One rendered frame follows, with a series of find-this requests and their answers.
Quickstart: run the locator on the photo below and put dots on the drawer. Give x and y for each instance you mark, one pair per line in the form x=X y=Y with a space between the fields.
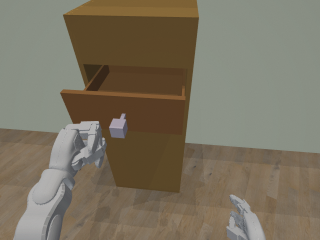
x=153 y=98

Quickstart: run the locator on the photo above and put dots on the right robot hand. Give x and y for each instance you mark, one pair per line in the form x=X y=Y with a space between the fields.
x=249 y=226

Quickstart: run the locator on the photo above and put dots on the handle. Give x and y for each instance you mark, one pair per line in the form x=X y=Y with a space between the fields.
x=118 y=127

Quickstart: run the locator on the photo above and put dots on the cabinet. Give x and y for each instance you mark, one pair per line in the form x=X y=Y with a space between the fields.
x=139 y=33

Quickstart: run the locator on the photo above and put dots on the left robot forearm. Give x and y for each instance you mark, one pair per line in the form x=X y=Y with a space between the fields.
x=47 y=203

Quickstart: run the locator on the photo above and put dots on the left robot hand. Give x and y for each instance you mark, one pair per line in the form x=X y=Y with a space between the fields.
x=71 y=153

